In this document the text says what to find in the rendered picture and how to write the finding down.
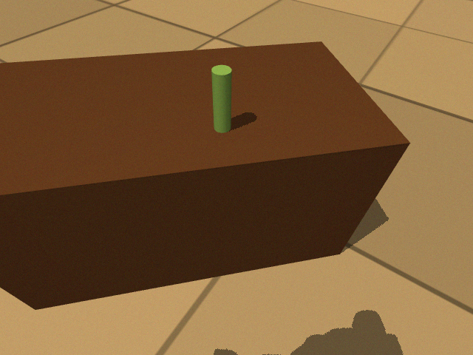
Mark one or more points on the can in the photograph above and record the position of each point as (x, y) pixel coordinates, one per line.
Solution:
(221, 91)

